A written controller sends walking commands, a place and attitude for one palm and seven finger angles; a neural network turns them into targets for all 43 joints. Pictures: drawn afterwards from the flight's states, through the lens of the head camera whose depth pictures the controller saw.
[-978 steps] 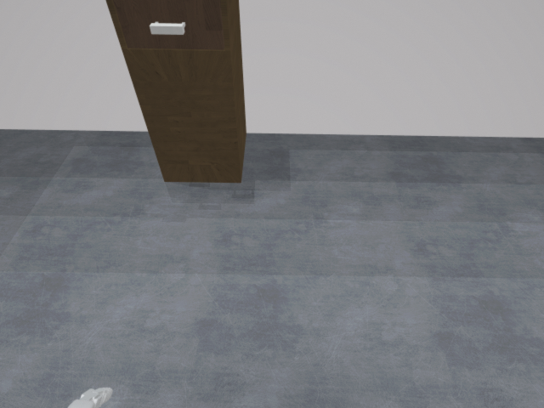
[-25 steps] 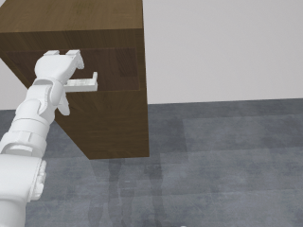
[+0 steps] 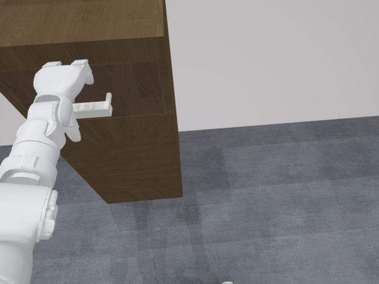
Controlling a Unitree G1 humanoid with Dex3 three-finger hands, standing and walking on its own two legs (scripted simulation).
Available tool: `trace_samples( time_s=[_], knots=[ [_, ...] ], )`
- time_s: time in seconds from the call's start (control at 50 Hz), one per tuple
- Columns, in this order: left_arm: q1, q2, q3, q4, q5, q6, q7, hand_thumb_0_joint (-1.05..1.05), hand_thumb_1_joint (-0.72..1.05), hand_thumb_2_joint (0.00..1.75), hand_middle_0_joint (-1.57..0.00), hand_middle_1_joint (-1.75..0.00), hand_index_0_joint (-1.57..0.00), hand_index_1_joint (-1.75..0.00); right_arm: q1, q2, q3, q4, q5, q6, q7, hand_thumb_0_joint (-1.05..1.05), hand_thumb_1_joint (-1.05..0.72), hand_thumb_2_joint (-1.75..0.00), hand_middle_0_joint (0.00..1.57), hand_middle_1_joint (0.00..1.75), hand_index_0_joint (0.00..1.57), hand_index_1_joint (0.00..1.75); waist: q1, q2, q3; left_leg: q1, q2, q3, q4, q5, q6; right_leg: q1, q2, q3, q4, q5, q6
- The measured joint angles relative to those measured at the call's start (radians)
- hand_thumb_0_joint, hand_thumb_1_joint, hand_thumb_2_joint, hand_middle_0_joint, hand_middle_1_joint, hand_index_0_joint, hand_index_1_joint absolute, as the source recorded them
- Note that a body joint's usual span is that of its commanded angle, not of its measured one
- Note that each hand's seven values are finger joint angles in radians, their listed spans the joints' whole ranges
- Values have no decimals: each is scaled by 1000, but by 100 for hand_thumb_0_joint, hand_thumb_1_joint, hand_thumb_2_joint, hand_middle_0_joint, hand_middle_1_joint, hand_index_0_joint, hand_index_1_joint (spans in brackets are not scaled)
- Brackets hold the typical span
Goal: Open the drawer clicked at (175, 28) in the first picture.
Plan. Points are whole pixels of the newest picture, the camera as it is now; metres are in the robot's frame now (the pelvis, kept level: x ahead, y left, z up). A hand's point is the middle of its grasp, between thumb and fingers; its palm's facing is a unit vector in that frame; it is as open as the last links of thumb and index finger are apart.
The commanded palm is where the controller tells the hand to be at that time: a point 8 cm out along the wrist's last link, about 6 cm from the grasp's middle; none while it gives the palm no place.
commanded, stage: lower the fingers behind the handle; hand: left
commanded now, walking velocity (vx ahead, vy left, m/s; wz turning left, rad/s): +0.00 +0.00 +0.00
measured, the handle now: (88, 103) +0.54 +0.24 +0.04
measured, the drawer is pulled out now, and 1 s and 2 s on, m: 0.00 0.00 0.00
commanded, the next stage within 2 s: lift the fingers back up to retry in 1.70 s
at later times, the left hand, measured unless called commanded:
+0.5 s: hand (81, 103) +0.50 +0.23 +0.09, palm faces +0.00 +0.00 -1.00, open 13.6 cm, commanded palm +0.47 +0.25 +0.12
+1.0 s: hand (75, 116) +0.49 +0.25 +0.05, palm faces -0.01 +0.01 -1.00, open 13.9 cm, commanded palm +0.47 +0.25 +0.09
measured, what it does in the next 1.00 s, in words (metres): stands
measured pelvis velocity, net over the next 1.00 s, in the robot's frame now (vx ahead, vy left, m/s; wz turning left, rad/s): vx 0.00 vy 0.01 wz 0.01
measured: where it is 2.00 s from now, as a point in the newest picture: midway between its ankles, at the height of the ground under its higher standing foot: outside the picture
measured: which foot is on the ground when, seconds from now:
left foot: down 0.00-1.00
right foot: down 0.00-1.00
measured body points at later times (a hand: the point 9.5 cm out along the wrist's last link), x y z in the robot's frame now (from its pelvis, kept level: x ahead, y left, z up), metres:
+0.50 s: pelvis +0.00 +0.00 +0.00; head +0.08 -0.01 +0.44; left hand +0.49 +0.22 +0.14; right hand +0.04 -0.27 -0.14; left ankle -0.02 +0.11 -0.72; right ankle +0.01 -0.11 -0.72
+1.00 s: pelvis +0.00 +0.01 -0.01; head +0.09 +0.01 +0.43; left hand +0.48 +0.25 +0.11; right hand +0.01 -0.27 -0.14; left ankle -0.02 +0.11 -0.72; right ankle +0.01 -0.11 -0.72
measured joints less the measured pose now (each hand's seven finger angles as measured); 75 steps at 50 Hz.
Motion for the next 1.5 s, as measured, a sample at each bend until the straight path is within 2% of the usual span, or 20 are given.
trace_samples(
  time_s=[0.12, 0.22, 0.38, 0.52, 0.64, 0.72, 0.76, 0.82, 0.92, 1.04, 1.16, 1.5],
  knots=[
    [36, 1, -14, -47, -10, -37, -7, 0, -49, 30, -32, -120, -32, -121, 30, -11, -22, 16, -6, -11, -1, 0, -90, -90, 21, 30, 21, 30, 11, -3, 9, -16, 0, -9, 11, -3, 0, -9, -1, -9, 4, -3, -1],
    [21, -16, -18, -54, -6, -63, 32, 0, -49, 30, -32, -120, -32, -120, 34, -14, -29, 43, -10, -18, 2, 0, -90, -90, 21, 30, 21, 30, 6, -11, 6, -34, -2, -20, 27, -11, -1, -22, -3, -19, 15, -11, -2],
    [3, -42, -12, -16, 7, -26, 96, 0, -49, 30, -37, -125, -37, -126, 25, -13, -24, 49, -15, -16, 18, 0, -90, -90, 20, 30, 20, 30, 5, -4, -14, -57, -2, -17, 40, -18, 1, -45, -3, -16, 26, -16, 1],
    [-1, -46, -5, 24, 9, 7, 93, 0, -49, 30, -34, -122, -35, -126, 6, 2, -6, 30, -9, -6, 18, 0, -90, -90, 21, 30, 21, 30, -4, -4, -23, -48, 1, -5, 34, -14, 2, -42, 0, -5, 25, -10, 1],
    [3, -7, 1, 75, 20, 23, 58, 0, -49, 30, -32, -121, -33, -124, 0, 3, 3, 5, -4, -11, 7, 0, -90, -90, 21, 30, 21, 30, -19, -8, -10, -61, 5, 2, 43, -13, 1, -58, 4, 2, 33, -5, 1],
    [26, 15, 9, 34, 18, -21, 53, 0, -49, 30, -32, -123, -32, -122, 19, -2, -7, 0, -9, -25, -3, 0, -90, -90, 21, 30, 21, 30, -14, -13, 7, -90, 4, -5, 63, -15, 3, -82, 2, -4, 47, -7, 2],
    [34, 24, 21, 0, 18, -62, 51, 0, -49, 30, -32, -124, -32, -121, 31, -4, -16, 10, -17, -29, -5, 0, -90, -90, 21, 30, 21, 30, -8, -14, 4, -108, 3, -9, 76, -20, 3, -97, 1, -9, 57, -11, 2],
    [35, 21, 12, -8, 12, -85, 68, 0, -49, 30, -32, -123, -32, -120, 46, -9, -29, 33, -24, -28, 0, 0, -90, -90, 21, 30, 21, 30, -1, -15, -9, -131, 2, -16, 98, -30, 4, -114, -1, -15, 71, -21, 3],
    [37, -3, 0, -7, 15, -67, 115, 0, -49, 30, -33, -126, -32, -120, 56, -13, -37, 57, -28, -24, 15, 0, -90, -90, 21, 30, 21, 30, 2, -14, -26, -155, 0, -22, 123, -45, 8, -132, -3, -21, 88, -33, 6],
    [10, -27, -21, 32, 21, -13, 144, 0, -49, 30, -35, -130, -32, -120, 48, -5, -32, 62, -26, -18, 29, 0, -90, -90, 20, 30, 21, 30, -3, -11, -37, -162, -2, -21, 134, -52, 12, -137, -5, -20, 94, -37, 10],
    [-8, -32, -34, 60, 24, 16, 131, 0, -49, 30, -34, -130, -32, -123, 38, 8, -17, 45, -22, -14, 31, 0, -90, -90, 21, 30, 21, 30, -8, -9, -40, -162, -3, -15, 136, -51, 15, -139, -5, -14, 97, -35, 13],
    [-42, -6, -49, 47, 18, 12, 112, 0, -49, 30, -28, -135, -32, -120, 49, -3, -14, 23, -20, -18, 23, 0, -90, -90, 21, 30, 21, 30, -10, -9, -34, -236, -3, -16, 200, -63, 16, -213, -7, -15, 163, -47, 13]
  ],
)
